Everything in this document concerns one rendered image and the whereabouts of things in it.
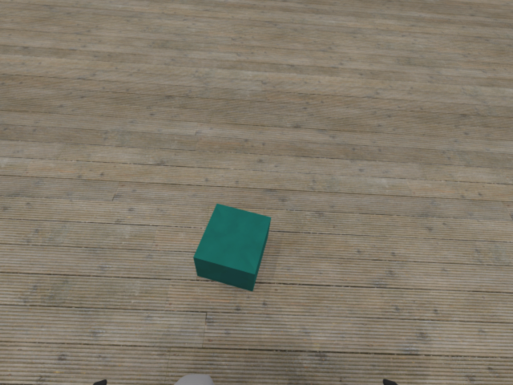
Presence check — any carton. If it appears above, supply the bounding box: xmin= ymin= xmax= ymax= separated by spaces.
xmin=193 ymin=204 xmax=271 ymax=291

